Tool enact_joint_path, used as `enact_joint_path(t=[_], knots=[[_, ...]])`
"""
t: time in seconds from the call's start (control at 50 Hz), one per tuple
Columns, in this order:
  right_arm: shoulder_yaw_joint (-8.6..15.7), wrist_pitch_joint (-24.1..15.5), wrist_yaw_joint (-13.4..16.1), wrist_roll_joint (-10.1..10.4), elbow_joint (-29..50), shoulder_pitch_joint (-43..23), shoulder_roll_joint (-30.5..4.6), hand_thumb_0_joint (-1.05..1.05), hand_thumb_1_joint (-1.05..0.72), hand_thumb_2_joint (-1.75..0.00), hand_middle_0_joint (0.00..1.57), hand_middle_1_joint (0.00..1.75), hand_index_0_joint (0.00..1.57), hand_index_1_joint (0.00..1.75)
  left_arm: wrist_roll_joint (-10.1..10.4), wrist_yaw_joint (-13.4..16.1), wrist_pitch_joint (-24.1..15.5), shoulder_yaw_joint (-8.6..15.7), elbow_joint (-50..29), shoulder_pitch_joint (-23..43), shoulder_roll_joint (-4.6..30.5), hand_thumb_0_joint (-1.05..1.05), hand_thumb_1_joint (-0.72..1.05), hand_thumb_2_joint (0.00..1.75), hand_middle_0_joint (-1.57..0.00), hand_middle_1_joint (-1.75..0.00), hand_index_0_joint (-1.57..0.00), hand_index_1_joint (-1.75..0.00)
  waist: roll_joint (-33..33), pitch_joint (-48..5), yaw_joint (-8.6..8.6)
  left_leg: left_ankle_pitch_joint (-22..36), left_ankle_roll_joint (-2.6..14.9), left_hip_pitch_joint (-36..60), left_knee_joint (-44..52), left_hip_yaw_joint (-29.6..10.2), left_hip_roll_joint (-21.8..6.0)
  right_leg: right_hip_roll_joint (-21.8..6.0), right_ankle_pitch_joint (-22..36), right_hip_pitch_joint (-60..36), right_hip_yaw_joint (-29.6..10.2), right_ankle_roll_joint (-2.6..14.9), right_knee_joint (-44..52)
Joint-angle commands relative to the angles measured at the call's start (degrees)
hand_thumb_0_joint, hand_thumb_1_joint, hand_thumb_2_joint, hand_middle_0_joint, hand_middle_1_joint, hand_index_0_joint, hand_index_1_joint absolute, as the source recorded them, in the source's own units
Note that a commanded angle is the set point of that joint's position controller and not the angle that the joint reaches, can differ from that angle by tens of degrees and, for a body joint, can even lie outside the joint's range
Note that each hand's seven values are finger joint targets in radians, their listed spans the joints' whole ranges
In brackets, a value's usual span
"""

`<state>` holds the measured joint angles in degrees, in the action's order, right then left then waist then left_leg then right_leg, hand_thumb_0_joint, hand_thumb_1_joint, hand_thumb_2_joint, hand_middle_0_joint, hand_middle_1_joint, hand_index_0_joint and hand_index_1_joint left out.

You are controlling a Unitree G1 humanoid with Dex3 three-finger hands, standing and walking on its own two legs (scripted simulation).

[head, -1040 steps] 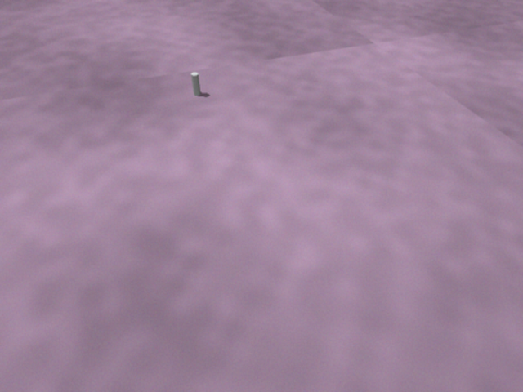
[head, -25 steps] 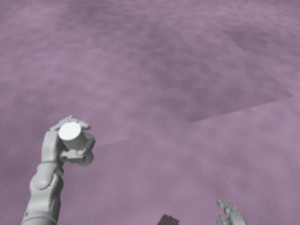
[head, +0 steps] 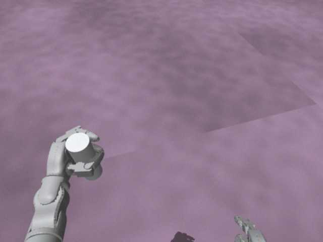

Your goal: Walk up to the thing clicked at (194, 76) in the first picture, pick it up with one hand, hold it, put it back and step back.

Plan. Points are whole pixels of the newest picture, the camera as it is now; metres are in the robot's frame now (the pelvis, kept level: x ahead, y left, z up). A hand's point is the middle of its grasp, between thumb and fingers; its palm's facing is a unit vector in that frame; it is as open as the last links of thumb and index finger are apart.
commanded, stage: hold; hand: left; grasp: from the side
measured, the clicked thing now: (86, 158) +0.33 +0.18 +0.02
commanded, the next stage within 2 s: crouch in 1.44 s
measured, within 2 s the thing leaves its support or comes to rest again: neither
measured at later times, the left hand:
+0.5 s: hand (88, 154) +0.33 +0.16 +0.05, palm faces +0.02 -1.00 +0.00, open 6.7 cm
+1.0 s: hand (88, 153) +0.33 +0.17 +0.04, palm faces +0.01 -1.00 +0.00, open 6.7 cm
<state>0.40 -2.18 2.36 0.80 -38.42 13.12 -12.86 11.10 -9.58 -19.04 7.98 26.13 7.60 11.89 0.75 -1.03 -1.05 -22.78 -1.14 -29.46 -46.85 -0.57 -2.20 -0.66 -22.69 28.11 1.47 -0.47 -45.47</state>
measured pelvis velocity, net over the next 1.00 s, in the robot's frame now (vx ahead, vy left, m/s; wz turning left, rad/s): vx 0.00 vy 0.00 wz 0.00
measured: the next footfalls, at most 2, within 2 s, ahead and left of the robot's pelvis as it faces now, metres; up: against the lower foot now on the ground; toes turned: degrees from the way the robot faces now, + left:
none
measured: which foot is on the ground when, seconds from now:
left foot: down 0.00-1.00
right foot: down 0.00-1.00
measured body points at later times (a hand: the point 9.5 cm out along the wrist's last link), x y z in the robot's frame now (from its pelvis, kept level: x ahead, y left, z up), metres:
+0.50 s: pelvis +0.00 +0.00 +0.00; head +0.04 +0.00 +0.45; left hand +0.32 +0.22 +0.05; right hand +0.13 -0.25 -0.11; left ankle +0.01 +0.13 -0.71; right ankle +0.00 -0.13 -0.71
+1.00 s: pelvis +0.00 +0.00 +0.00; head +0.04 +0.01 +0.45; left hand +0.32 +0.22 +0.05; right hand +0.13 -0.24 -0.11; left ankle +0.01 +0.13 -0.71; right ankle +0.00 -0.13 -0.71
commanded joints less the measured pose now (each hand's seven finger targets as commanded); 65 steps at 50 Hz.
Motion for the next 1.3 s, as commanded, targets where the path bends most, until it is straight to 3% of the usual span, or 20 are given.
enact_joint_path(t=[0.0,0.04,0.2,0.28,0.34,0.44,0.46,0.58,0.62,0.72,0.78,0.86,0.9,0.98,1.14,1.16,1.22,1.24,1.26,1.28], knots=[[2.43,-2.6,0.77,0.14,6.86,-2.15,-7.7,0.0,-0.9,-0.9,0.2,0.3,0.2,0.3,1.67,0.18,-6.18,3.46,-16.67,21.56,8.2,0.0,0.51,1.2,-1.28,-1.37,-1.29,-1.36,0.34,-16.39,-0.58,13.5,1.51,8.42,6.21,0.55,1.45,0.99,15.94,-5.38,0.43,0.72,6.3],[2.41,-2.58,0.76,0.14,6.78,-2.0,-7.7,0.0,-0.9,-0.9,0.2,0.3,0.2,0.3,1.62,0.63,-6.08,5.48,-15.47,21.05,9.53,0.0,0.51,1.21,-1.28,-1.37,-1.3,-1.37,0.3,-16.43,-0.1,12.41,1.53,7.87,6.58,0.52,1.53,0.84,14.93,-5.77,0.28,0.74,6.4],[2.58,-2.45,0.72,0.05,6.67,-1.96,-7.88,0.0,-0.9,-0.9,0.2,0.3,0.2,0.3,0.84,-0.23,-5.86,2.35,-12.77,19.0,7.4,0.0,0.54,1.22,-1.3,-1.38,-1.31,-1.37,0.69,-15.99,-0.54,14.28,1.45,8.09,6.31,0.9,1.59,0.89,16.7,-6.06,0.22,0.93,6.42],[2.27,-2.46,0.84,0.03,6.72,-1.87,-7.34,0.0,-0.9,-0.9,0.2,0.3,0.2,0.3,1.39,-0.32,-6.59,4.01,-16.04,21.09,9.1,0.0,0.5,1.22,-1.3,-1.38,-1.31,-1.38,1.13,-18.9,0.16,13.89,1.61,8.77,6.0,1.21,1.94,0.51,16.91,-7.8,-0.28,0.61,6.96],[2.31,-2.67,0.85,0.04,6.95,-2.3,-7.51,0.0,-0.91,-0.9,0.2,0.3,0.2,0.3,1.45,0.41,-6.65,4.41,-14.54,20.36,8.57,0.0,0.52,1.21,-1.28,-1.37,-1.29,-1.36,0.77,-17.18,0.07,12.85,1.48,8.1,6.31,1.11,1.88,0.78,15.5,-6.66,0.0,0.73,6.93],[2.61,-2.58,0.87,0.06,6.75,-2.09,-7.92,0.0,-0.9,-0.9,0.2,0.3,0.2,0.3,1.12,0.21,-6.62,2.64,-13.42,18.75,7.26,0.0,0.52,1.21,-1.27,-1.36,-1.29,-1.35,0.02,-16.6,-0.77,12.88,1.51,8.62,6.6,0.74,1.53,0.99,15.38,-5.93,0.32,0.85,6.58],[2.4,-2.57,0.79,-0.01,6.59,-2.31,-7.54,0.0,-0.9,-0.9,0.2,0.3,0.2,0.3,1.06,0.14,-6.65,3.05,-13.29,18.19,7.63,0.0,0.53,1.22,-1.28,-1.36,-1.29,-1.36,0.88,-16.42,-0.08,13.32,1.48,7.93,6.2,0.95,1.73,0.9,15.8,-6.03,0.2,0.87,6.6],[2.39,-2.65,0.86,-0.03,6.27,-1.46,-7.63,0.0,-0.9,-0.9,0.2,0.3,0.2,0.3,1.17,0.25,-6.61,2.89,-15.39,22.76,8.2,0.0,0.52,1.23,-1.29,-1.38,-1.3,-1.38,1.77,-18.04,-0.57,15.67,1.44,9.53,6.01,0.68,1.47,0.97,17.64,-6.22,0.23,0.91,6.29],[2.44,-2.67,0.94,0.14,6.46,-2.0,-7.83,0.0,-0.9,-0.9,0.2,0.3,0.2,0.3,1.36,0.67,-6.38,4.5,-12.35,22.05,8.78,0.0,0.52,1.22,-1.29,-1.37,-1.29,-1.37,-0.22,-15.83,-0.54,12.63,1.57,7.48,6.37,0.74,1.65,0.87,15.17,-5.83,0.19,0.81,6.97],[2.46,-2.71,0.87,0.07,6.81,-1.89,-7.7,0.0,-0.9,-0.9,0.2,0.3,0.2,0.3,0.91,0.23,-6.46,1.8,-12.65,19.24,6.67,0.0,0.53,1.23,-1.29,-1.38,-1.3,-1.37,0.62,-17.4,-0.32,13.99,1.47,9.1,6.35,0.91,1.66,0.88,16.31,-6.07,0.23,0.89,6.69],[2.75,-2.57,0.56,0.2,7.02,-2.14,-7.93,0.0,-0.9,-0.9,0.2,0.3,0.2,0.3,0.72,0.02,-6.41,1.99,-14.36,18.43,7.48,0.0,0.52,1.22,-1.29,-1.37,-1.3,-1.36,1.7,-17.56,0.36,15.0,1.15,9.27,6.64,0.54,1.5,1.12,16.5,-6.31,0.64,1.25,6.18],[2.68,-2.59,0.59,0.12,6.53,-1.07,-7.86,0.0,-0.9,-0.9,0.2,0.3,0.2,0.3,1.24,0.86,-6.22,3.48,-15.13,20.09,8.24,0.0,0.52,1.22,-1.28,-1.37,-1.29,-1.37,0.14,-19.68,-0.37,17.75,1.68,9.61,5.4,0.72,1.46,1.0,19.92,-7.67,0.31,0.69,6.1],[2.33,-2.43,0.68,0.05,6.55,-1.82,-7.44,0.0,-0.9,-0.9,0.2,0.3,0.2,0.3,0.78,1.44,-6.22,3.31,-12.56,20.09,7.72,0.0,0.51,1.22,-1.28,-1.37,-1.29,-1.37,-0.39,-16.18,-0.82,15.64,1.66,8.24,5.62,0.87,1.48,0.99,18.06,-5.8,0.22,0.68,6.47],[2.4,-2.52,0.66,0.01,6.76,-1.91,-7.38,0.0,-0.9,-0.9,0.2,0.3,0.2,0.3,0.63,1.87,-7.08,4.14,-15.57,21.02,8.89,0.0,0.52,1.22,-1.26,-1.35,-1.27,-1.35,0.89,-18.05,0.06,14.39,1.59,8.69,5.93,0.98,1.69,0.83,16.72,-6.61,0.03,0.83,6.63],[2.73,-2.64,0.22,0.04,6.65,-1.58,-7.74,0.0,-0.9,-0.9,0.2,0.3,0.2,0.3,0.27,0.59,-5.66,0.34,-11.28,17.32,5.59,0.0,0.5,1.21,-1.28,-1.36,-1.29,-1.36,-0.13,-16.2,-1.2,15.33,1.51,8.17,5.85,0.42,1.22,1.22,17.22,-5.39,0.62,0.98,6.18],[2.93,-2.76,0.07,0.12,6.57,-1.4,-7.95,0.0,-0.9,-0.9,0.2,0.3,0.2,0.3,0.67,0.87,-6.31,1.59,-16.4,21.25,7.44,0.0,0.5,1.21,-1.28,-1.36,-1.28,-1.36,2.0,-18.19,-0.39,15.86,1.25,9.37,6.06,0.35,1.15,1.16,17.34,-5.9,0.69,1.21,5.71],[2.89,-2.76,-0.12,0.07,6.25,-0.79,-8.06,0.0,-0.9,-0.9,0.2,0.3,0.2,0.3,0.52,1.36,-6.34,2.65,-14.55,22.61,8.08,0.0,0.51,1.21,-1.27,-1.36,-1.28,-1.35,2.59,-16.54,-0.61,16.58,0.79,9.49,6.46,-0.39,0.65,1.49,16.09,-4.16,1.27,1.51,5.13],[3.0,-2.67,-0.1,0.08,6.42,-0.72,-8.09,0.0,-0.9,-0.9,0.2,0.3,0.2,0.3,0.79,1.81,-6.8,4.28,-18.2,24.21,9.8,0.0,0.53,1.21,-1.27,-1.36,-1.28,-1.36,3.82,-20.26,0.28,17.41,0.82,11.1,6.27,-0.25,0.77,1.37,17.04,-5.68,1.11,1.49,5.15],[2.75,-2.69,-0.01,0.13,6.19,-0.54,-7.93,0.0,-0.9,-0.9,0.2,0.3,0.2,0.3,0.63,1.98,-6.16,2.89,-11.89,20.75,7.22,0.0,0.52,1.21,-1.26,-1.35,-1.27,-1.35,0.85,-16.9,-0.98,16.57,1.02,9.81,6.28,-0.31,0.79,1.52,16.39,-4.57,1.27,1.29,5.42],[2.62,-2.68,-0.19,-0.04,6.38,-0.76,-7.64,0.0,-0.9,-0.9,0.2,0.3,0.2,0.3,0.82,1.94,-6.31,3.13,-13.02,20.17,7.28,0.0,0.52,1.22,-1.26,-1.36,-1.27,-1.35,1.15,-16.64,-0.2,16.13,1.1,8.43,6.09,-0.11,0.93,1.29,16.49,-5.24,1.06,1.23,5.44]])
